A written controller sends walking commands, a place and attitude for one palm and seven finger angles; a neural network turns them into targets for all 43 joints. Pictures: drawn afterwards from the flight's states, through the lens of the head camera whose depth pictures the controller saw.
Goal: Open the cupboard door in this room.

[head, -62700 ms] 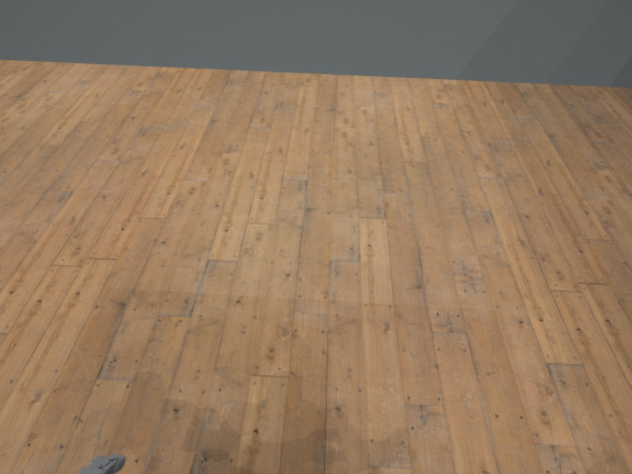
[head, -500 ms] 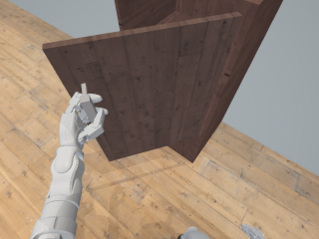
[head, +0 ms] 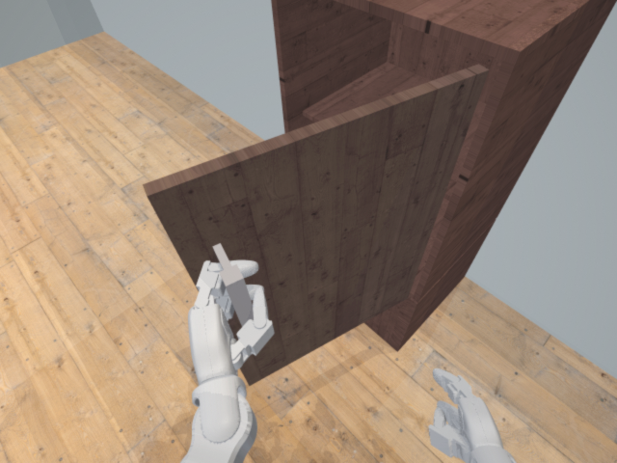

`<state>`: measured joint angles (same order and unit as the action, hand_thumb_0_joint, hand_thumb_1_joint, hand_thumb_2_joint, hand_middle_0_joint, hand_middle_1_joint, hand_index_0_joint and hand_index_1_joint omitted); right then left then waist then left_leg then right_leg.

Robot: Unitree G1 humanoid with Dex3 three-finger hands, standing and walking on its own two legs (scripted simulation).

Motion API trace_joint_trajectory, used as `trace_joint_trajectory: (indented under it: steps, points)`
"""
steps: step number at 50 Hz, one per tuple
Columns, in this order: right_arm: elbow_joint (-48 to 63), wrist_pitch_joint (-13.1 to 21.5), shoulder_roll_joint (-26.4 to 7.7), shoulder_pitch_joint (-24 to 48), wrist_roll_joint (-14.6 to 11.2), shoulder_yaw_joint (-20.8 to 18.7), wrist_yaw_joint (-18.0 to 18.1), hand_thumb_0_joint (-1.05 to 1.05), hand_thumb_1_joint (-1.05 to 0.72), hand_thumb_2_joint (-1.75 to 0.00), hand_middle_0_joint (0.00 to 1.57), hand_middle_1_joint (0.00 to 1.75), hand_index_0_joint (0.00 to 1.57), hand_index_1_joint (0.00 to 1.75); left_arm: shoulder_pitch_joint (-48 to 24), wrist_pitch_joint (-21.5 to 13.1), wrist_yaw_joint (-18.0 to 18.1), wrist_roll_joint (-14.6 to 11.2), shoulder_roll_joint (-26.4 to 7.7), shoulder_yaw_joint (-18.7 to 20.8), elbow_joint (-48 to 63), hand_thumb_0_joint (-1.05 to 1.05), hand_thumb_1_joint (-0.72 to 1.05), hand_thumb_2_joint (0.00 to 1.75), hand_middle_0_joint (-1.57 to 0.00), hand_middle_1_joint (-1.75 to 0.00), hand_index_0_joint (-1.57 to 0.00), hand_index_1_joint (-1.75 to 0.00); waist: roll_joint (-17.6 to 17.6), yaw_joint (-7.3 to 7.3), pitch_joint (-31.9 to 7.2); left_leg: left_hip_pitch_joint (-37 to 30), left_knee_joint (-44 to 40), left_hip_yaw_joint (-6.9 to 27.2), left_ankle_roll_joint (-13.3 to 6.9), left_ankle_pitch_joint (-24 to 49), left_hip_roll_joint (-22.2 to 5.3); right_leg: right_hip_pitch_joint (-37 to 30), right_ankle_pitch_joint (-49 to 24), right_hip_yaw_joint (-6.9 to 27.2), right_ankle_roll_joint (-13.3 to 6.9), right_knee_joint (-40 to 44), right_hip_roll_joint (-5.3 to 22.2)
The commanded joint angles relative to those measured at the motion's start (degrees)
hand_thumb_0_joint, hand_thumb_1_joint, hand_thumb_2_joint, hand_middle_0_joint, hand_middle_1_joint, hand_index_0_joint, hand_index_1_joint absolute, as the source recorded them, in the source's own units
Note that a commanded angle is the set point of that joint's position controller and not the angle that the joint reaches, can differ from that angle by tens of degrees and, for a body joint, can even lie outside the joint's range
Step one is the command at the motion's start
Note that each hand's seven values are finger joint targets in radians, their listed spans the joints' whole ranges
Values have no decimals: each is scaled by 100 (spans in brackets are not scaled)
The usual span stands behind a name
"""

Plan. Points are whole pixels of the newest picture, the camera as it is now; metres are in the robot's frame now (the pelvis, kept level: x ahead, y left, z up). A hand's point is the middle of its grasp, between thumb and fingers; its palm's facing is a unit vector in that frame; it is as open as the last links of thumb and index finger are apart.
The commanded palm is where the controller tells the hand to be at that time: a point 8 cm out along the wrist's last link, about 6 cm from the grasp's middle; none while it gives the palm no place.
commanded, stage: open thumb and fingers to let go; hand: left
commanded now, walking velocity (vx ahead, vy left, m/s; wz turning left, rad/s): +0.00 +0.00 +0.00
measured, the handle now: (235, 290) +0.32 +0.12 +0.06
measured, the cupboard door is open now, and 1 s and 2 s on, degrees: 75 73 75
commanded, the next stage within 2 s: slide the hand sideways off the handle in 0.78 s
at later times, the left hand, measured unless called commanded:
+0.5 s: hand (259, 319) +0.27 +0.08 +0.07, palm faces +0.31 -0.95 +0.00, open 12.8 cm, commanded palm +0.23 +0.13 +0.06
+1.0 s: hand (248, 331) +0.26 +0.09 +0.06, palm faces +0.03 -0.99 -0.10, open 15.5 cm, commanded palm +0.24 +0.13 +0.06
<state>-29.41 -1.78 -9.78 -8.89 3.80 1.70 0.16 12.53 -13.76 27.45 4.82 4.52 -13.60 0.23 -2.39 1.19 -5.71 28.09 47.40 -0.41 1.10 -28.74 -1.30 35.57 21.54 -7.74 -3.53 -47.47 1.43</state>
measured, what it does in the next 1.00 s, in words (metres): stands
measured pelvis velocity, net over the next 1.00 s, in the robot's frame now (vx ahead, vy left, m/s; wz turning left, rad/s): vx -0.04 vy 0.02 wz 0.00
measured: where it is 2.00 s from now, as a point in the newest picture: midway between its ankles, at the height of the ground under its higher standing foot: outside the picture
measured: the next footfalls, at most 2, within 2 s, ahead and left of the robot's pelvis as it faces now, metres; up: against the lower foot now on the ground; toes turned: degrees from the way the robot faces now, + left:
none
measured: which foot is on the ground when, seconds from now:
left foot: down 0.00-1.00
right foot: down 0.00-1.00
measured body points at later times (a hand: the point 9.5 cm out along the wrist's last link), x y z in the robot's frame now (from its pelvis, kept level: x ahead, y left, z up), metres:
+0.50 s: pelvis -0.04 -0.01 +0.00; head +0.00 -0.04 +0.44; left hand +0.25 +0.13 +0.07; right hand +0.13 -0.24 -0.11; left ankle -0.05 +0.13 -0.70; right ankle +0.02 -0.08 -0.70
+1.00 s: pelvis -0.04 +0.02 -0.01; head +0.00 +0.00 +0.44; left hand +0.25 +0.15 +0.07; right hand +0.13 -0.19 -0.11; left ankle -0.05 +0.13 -0.70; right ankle +0.02 -0.08 -0.70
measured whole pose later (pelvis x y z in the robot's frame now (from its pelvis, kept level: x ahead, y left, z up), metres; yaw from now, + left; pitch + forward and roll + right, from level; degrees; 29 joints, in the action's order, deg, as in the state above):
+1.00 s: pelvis -0.04 +0.02 -0.01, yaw +0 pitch +8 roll +1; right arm -32.4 3.4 -12.1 -12.5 2.4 2.1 1.0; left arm -1.1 -18.3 11.1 2.4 -1.8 -10.3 -12.4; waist -1.8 1.8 -4.4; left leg 32.4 50.9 -1.4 -1.0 -26.9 1.0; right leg 39.3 18.7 -6.4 -2.1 -49.6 3.7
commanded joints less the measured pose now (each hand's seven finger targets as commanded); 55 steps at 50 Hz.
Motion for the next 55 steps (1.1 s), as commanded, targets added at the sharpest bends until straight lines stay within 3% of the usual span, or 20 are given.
trace_joint_trajectory:
  steps: [1, 5, 12, 16, 18, 23, 25, 29, 30, 36, 38, 44, 45, 46, 47, 49, 50, 52, 54, 55]
  points:
    - [681, 351, -501, 149, -3, -285, 81, 0, -90, -90, 20, 30, 20, 30, -918, -405, 10, 94, 199, 58, 1035, 0, 69, 81, -38, -133, -38, -133, 728, -146, -1446, 578, -296, 23, -91, 1752, 252, -1883, -2369, 839, 212, 547, 156]
    - [670, 391, -536, 130, -46, -297, 137, 0, -90, -90, 20, 30, 20, 30, -996, -409, -175, 4, -16, 273, 1034, 0, 41, 69, -36, -130, -36, -130, 896, -109, -1501, 735, -314, 25, -101, 1617, 266, -2109, -2349, 1024, 247, 656, 229]
    - [558, 566, -605, 234, -74, -282, 205, 0, -90, -90, 20, 30, 20, 30, -1696, -533, -324, -231, -112, 452, 712, 0, -8, 48, -33, -124, -33, -124, 977, -151, -1161, 929, -318, 36, -139, 974, 299, -1797, -848, 1296, 301, 1033, 319]
    - [513, 636, -615, 259, -92, -295, 200, 0, -90, -90, 20, 30, 20, 30, -1751, -588, -337, -324, -265, 701, 530, 0, -36, 36, -31, -122, -31, -122, 847, -56, -1286, 972, -336, -3, -142, 870, 317, -1874, -504, 1421, 296, 1143, 351]
    - [480, 662, -628, 264, -101, -297, 201, 0, -90, -90, 20, 30, 20, 30, -1953, -626, -334, -357, -268, 725, 444, 0, -50, 30, -30, -120, -30, -120, 920, -94, -1229, 1004, -342, -8, -148, 796, 319, -1838, -332, 1451, 312, 1200, 358]
    - [445, 712, -665, 299, -98, -286, 187, 0, -90, -90, 20, 30, 20, 30, -2435, -661, -284, -352, -220, 697, 161, 0, -50, 30, -27, -105, -27, -105, 855, -111, -1168, 951, -409, -8, -173, 636, 327, -1602, 190, 1331, 283, 1221, 301]
    - [438, 704, -673, 280, -97, -294, 186, 0, -90, -90, 20, 30, 20, 30, -2391, -655, -251, -334, -295, 796, 34, 0, -50, 30, -26, -95, -26, -95, 939, -78, -1187, 943, -450, 1, -174, 666, 323, -1660, 143, 1294, 269, 1223, 280]
    - [432, 707, -673, 279, -80, -267, 164, 0, -90, -90, 20, 30, 20, 30, -2769, -653, -230, -298, -82, 585, -69, 0, -50, 30, -22, -75, -22, -75, 760, -156, -1165, 842, -497, 2, -188, 666, 316, -1441, 51, 1080, 251, 1083, 215]
    - [432, 690, -681, 267, -87, -273, 166, 0, -90, -90, 20, 30, 20, 30, -2675, -645, -207, -290, -185, 712, -135, 0, -50, 30, -22, -70, -22, -70, 785, -99, -1143, 865, -525, 19, -177, 673, 311, -1467, 34, 1055, 230, 1070, 199]
    - [469, 653, -664, 288, -60, -248, 127, 0, -90, -90, 20, 30, 20, 30, -2772, -618, -46, -214, 29, 544, -221, 0, -50, 30, -17, -40, -17, -40, 689, -72, -1176, 755, -626, 44, -165, 784, 300, -1343, -260, 769, 199, 842, 115]
    - [466, 648, -661, 267, -55, -253, 111, 0, -90, -90, 20, 30, 20, 30, -2900, -622, -21, -203, 150, 433, -125, 0, -50, 30, -15, -30, -15, -30, 649, -134, -1219, 660, -615, 49, -159, 887, 279, -1267, -419, 687, 195, 775, 87]
    - [486, 640, -677, 259, -45, -253, 70, 0, -90, -90, 20, 30, 20, 30, -2899, -568, 80, -162, 345, 243, -180, 0, -50, 30, -15, -30, -15, -30, 717, -119, -1200, 643, -629, 131, -130, 913, 248, -1100, -401, 539, 163, 631, 33]
    - [310, 711, -890, -80, -35, -213, 75, 0, -90, -90, 20, 30, 20, 30, -2971, -736, -1093, 510, -235, -822, -323, 0, -50, 30, -15, -30, -15, -30, 1066, -608, -894, 605, -507, 94, -244, 961, 211, -921, -883, 653, 181, 531, 67]
    - [461, 741, -885, -140, -102, -278, 113, 0, -90, -90, 20, 30, 20, 30, -3333, -912, -1705, 334, -715, -297, 77, 0, -50, 30, -15, -30, -15, -30, 721, -421, -1364, 603, -479, 103, -258, 1026, 228, -1108, -1039, 696, 144, 438, 107]
    - [503, 775, -882, -121, -133, -271, 157, 0, -90, -90, 20, 30, 20, 30, -3367, -974, -2184, 245, -813, -324, 176, 0, -50, 30, -15, -30, -15, -30, 514, -375, -1504, 532, -460, 85, -258, 1060, 250, -1229, -1136, 754, 133, 404, 118]
    - [603, 884, -893, -176, -281, -232, 198, 0, -90, -90, 20, 30, 20, 30, -3256, -896, -3061, -184, -741, -439, 113, 0, -50, 30, -15, -30, -15, -30, 466, -440, -1412, 451, -524, 153, -247, 1007, 258, -1217, -1062, 705, 130, 448, 94]
    - [685, 932, -914, -128, -370, -207, 208, 0, -90, -90, 20, 30, 20, 30, -3168, -745, -3428, -555, -622, -447, 83, 0, -50, 30, -15, -30, -15, -30, 302, -441, -1306, 378, -575, 173, -233, 972, 254, -1165, -975, 682, 116, 506, 73]
    - [785, 1049, -904, -56, -484, -158, 220, 0, -90, -90, 20, 30, 20, 30, -2930, -505, -3684, -1158, -378, -284, 102, 0, -50, 30, -15, -30, -15, -30, 472, -382, -1048, 426, -688, 260, -196, 866, 248, -1102, -705, 537, 147, 580, 35]
    - [831, 1146, -945, -66, -520, -154, 198, 0, -90, -90, 20, 30, 20, 30, -2564, -351, -3583, -1377, -490, 68, 104, 0, -50, 30, -15, -30, -15, -30, 784, -263, -947, 511, -775, 329, -157, 780, 241, -1080, -467, 440, 168, 585, 19]
    - [850, 1176, -951, -31, -521, -148, 169, 0, -90, -90, 20, 30, 20, 30, -2437, -310, -3480, -1369, -581, 194, 115, 0, -50, 30, -15, -30, -15, -30, 552, -174, -859, 537, -800, 313, -133, 814, 268, -1050, -430, 434, 139, 555, 24]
